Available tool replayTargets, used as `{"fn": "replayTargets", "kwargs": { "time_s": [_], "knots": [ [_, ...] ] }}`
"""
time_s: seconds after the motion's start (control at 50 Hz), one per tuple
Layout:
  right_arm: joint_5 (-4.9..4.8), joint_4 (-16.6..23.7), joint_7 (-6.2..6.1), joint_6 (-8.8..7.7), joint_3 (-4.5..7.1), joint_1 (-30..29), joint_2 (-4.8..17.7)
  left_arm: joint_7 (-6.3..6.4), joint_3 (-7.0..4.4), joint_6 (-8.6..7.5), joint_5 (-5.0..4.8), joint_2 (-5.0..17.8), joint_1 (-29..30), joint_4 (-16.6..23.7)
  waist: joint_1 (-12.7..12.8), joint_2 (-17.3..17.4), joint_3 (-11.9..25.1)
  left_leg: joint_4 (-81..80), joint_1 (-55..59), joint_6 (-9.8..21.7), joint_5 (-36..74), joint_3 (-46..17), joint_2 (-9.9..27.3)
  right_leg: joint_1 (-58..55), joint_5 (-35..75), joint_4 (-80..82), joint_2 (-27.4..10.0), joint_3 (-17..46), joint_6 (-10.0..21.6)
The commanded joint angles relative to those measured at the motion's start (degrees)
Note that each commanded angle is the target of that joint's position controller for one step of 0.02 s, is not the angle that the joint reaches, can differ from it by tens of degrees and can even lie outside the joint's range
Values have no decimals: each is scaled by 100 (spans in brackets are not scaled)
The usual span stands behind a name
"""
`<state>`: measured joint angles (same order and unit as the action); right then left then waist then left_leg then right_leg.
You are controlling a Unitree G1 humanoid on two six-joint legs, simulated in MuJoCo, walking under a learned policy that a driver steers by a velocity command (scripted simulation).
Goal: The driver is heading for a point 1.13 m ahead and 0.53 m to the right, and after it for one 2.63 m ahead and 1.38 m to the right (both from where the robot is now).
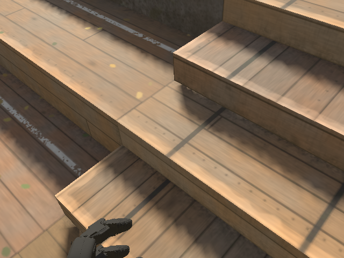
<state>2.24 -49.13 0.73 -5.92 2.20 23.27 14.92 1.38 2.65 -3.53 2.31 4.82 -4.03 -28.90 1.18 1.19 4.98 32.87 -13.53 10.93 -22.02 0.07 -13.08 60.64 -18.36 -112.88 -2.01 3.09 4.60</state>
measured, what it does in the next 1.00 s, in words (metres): climbs, turning right: right foot 0.15 m higher, then left foot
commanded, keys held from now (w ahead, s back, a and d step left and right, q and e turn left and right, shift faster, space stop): w+e+shift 1.00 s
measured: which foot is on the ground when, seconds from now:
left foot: down 0.00-0.22, up 0.24-0.56, down 0.58-0.82, up 0.84-1.00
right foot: up 0.00-0.20, down 0.22-0.56, up 0.58-0.82, down 0.84-1.00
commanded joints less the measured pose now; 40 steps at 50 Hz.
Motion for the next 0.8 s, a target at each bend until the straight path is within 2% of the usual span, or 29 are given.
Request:
{"fn": "replayTargets", "kwargs": {
  "time_s": [0.02, 0.08, 0.12, 0.16, 0.2, 0.22, 0.24, 0.26, 0.28, 0.32, 0.34, 0.4, 0.44, 0.46, 0.5, 0.52, 0.54, 0.56, 0.58, 0.6, 0.62, 0.64, 0.66, 0.7, 0.72, 0.74, 0.76, 0.78, 0.8],
  "knots": [
    [17, -242, 51, -208, -41, 894, 171, 110, 59, 112, -112, -159, 340, 306, -113, 11, -798, -1166, 536, -434, 3706, -1360, 1906, 1981, -752, -1484, 346, -214, 392],
    [-71, -373, -5, -71, -97, 1201, 118, -22, 140, 141, -180, 23, 1351, 608, -345, 11, -1044, -2370, 201, -961, 4353, -636, 1811, 1286, -541, 569, 585, -937, 487],
    [-179, -21, -132, -33, -143, 537, 139, -156, 13, 192, -85, 404, 877, 325, 57, -71, -464, -2332, -332, -1187, 7908, 341, 1569, -1171, -212, 2186, 662, -1696, 557],
    [-371, 153, -335, -237, 92, 441, 993, -158, -77, 243, -265, 602, 539, 133, 263, 526, 303, -1790, -538, -884, 10912, 190, 2175, -3551, -80, 3481, 855, -1985, 520],
    [-292, 407, -492, -263, 202, -9, 1336, -174, -405, 323, -322, 1266, -910, -539, 911, 941, 793, 559, 617, -918, 12474, 151, 2568, -4112, -847, 4739, 1144, -1813, 645],
    [-263, 623, -466, -240, 337, -590, 1525, -236, -614, 287, -316, 1669, -1963, -811, 1741, 326, 947, 3829, 103, -1194, 10257, 383, 2014, -5059, -439, 6382, 979, -818, 1265],
    [-89, 916, -309, -267, 156, -1157, 677, -242, -718, 253, -446, 1788, -2035, -1308, 1509, -1194, 653, 6710, -2432, -1298, 1307, 296, 649, -5933, 346, 7039, 532, 1393, 1788],
    [35, 1613, -82, -322, 1, -571, 184, -121, -737, 264, -290, 1853, -1380, -1159, 433, -986, 1112, 7978, -3764, -1383, 766, -729, 654, -6245, -857, 8184, -562, 4143, 2608],
    [144, 1764, 43, -387, -119, -676, 72, -35, -719, 180, -254, 1629, -1380, -1111, 397, 53, 772, 7659, -3960, -1081, 898, -926, 903, -5739, -2669, 9057, -680, 4898, 2271],
    [232, 2234, 67, -282, -312, -1352, -393, 96, -609, 3, 59, 1083, -1474, -1468, -142, 1153, -778, 7437, -4515, -869, 566, -1011, 1186, -4095, -1868, 9318, -504, 4270, 1783],
    [225, 2290, -9, -133, -347, -1340, -438, 110, -667, -102, 107, 1269, -1319, -1469, -258, 752, -913, 8092, -4750, -915, -52, -903, 1171, -3791, -1362, 9367, -357, 3781, 1716],
    [179, 2576, -133, 192, -434, -1737, -210, -68, -692, -246, -116, 1577, -985, -1581, -662, 547, -1439, 5730, -4296, -975, -807, -367, 1706, -2402, -909, 9888, 226, 2028, 1394],
    [71, 2551, -86, 112, -315, -1693, 286, -18, -733, -333, -149, 1681, -673, -1280, -684, 599, -1086, 3375, -1853, -1204, 957, -93, 2010, -1473, 1098, 10168, 517, 1401, 1276],
    [48, 2484, -64, 79, -412, -1478, -66, 3, -793, -346, -175, 1819, -623, -1306, -658, 44, -478, 3028, -653, -1137, 1204, 92, 1864, -1496, 1945, 10097, 453, 1280, 1285],
    [-53, 2067, -95, 35, -327, -732, -66, -17, -852, -338, -233, 1962, -835, -1298, -705, 13, 462, 2193, 439, -911, 1772, 180, 1443, -2732, 4495, 8853, 538, 1120, 1100],
    [19, 1945, -143, -95, -203, -184, 243, -83, -935, -305, -140, 2291, -852, -1278, -1291, 574, 903, 1275, 1167, -828, 436, 582, 1226, -3069, 6379, 6968, 958, 660, 839],
    [-168, 1600, -154, -242, -78, 1176, 404, -134, -964, -384, -105, 2293, -110, -1112, -2201, 425, 1496, -39, 2890, -894, 2441, 471, 1328, -2741, 6602, 5046, 1033, 649, 487],
    [-300, 1051, -253, -292, 65, 1870, 622, -182, -824, -481, 42, 1609, 706, -775, -2441, 487, 1003, -1638, 3337, -1003, 3909, 387, 1744, -2254, 3379, 3627, 1242, 288, 384],
    [21, 782, -223, -266, 55, 1233, 591, -163, -676, -516, -47, 1040, 794, -508, -1692, 682, 89, -1755, 3655, -972, 4951, -230, 2431, -710, 47, 2107, 1180, 119, 387],
    [460, 788, -117, -240, -34, 789, 438, -37, -560, -523, -316, 770, 270, -202, -742, 714, 424, 305, 5074, -665, 9707, -1083, 3567, 1164, -1157, 632, 978, -100, 209],
    [650, 673, -196, -161, 38, 973, 361, 9, -508, -404, -394, 768, 111, -103, -842, 433, 1514, 377, 5611, 69, 8424, -1594, 4018, 1922, -1495, -910, 725, 53, 204],
    [676, 533, -219, -227, 76, 825, 196, 154, -374, -217, -374, 440, 80, 226, -536, 609, 1248, -533, 4604, 169, 4666, -1995, 4405, 2276, -2029, -1721, 357, 546, 248],
    [546, 217, -174, -342, 47, 634, -53, 264, -196, -52, -223, 5, 900, 662, -444, 712, 195, -1619, 3564, -90, 2344, -1959, 4498, 3060, -2683, -2411, 217, 752, 355],
    [172, -255, 6, -531, -122, -273, -391, 263, -119, 127, -53, 102, 1932, 1263, 236, 244, -1567, -3014, 1062, -801, 2415, -181, 3859, 2557, -2916, -1286, 60, 509, 594],
    [37, -283, 8, -441, -159, -832, -380, 149, -101, 180, -42, 216, 1877, 1458, 735, 7, -1861, -3479, -198, -1158, 2797, 767, 3206, 1337, -2493, 501, -95, 167, 633],
    [-18, -156, -85, -311, -125, -1458, -129, -1, -169, 284, -80, 529, 1348, 1239, 1074, -193, -1692, -3891, -1697, -1011, 3751, 1605, 2488, -865, -1617, 2190, 209, -656, 535],
    [-282, 85, -229, -324, -65, -1772, 248, -131, -289, 371, -19, 958, 302, 713, 1431, -259, -951, -3245, -2504, -737, 6989, 2040, 2122, -3376, -588, 2705, 692, -1296, 391],
    [-506, 316, -278, -491, 194, -1474, 1413, -169, -490, 394, -1, 1384, -1109, 190, 1704, 27, 742, -2130, -2015, -428, 10304, 1809, 2298, -5428, 142, 2661, 1280, -1392, 260],
    [-535, 563, -150, -618, 487, -1991, 2293, -104, -688, 366, -52, 1665, -2767, -195, 2382, 842, 1640, -394, -866, -418, 12203, 1443, 2681, -5881, 48, 3169, 1064, -1275, 242]
  ]
}}
Velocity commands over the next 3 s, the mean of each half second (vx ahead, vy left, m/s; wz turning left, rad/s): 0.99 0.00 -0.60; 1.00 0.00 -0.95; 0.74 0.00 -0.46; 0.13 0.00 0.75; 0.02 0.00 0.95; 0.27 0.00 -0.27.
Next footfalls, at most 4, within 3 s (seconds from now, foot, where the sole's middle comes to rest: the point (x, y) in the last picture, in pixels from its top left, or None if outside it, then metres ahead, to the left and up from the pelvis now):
0.22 right None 0.33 -0.08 -0.60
0.58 left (162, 221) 0.62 0.11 -0.60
0.84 right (264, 155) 0.80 -0.27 -0.46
1.18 left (282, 61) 1.17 -0.38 -0.31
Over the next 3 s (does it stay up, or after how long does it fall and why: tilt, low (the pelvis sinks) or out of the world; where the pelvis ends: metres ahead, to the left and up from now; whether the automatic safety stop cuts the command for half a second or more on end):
stays up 1.31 -0.72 0.62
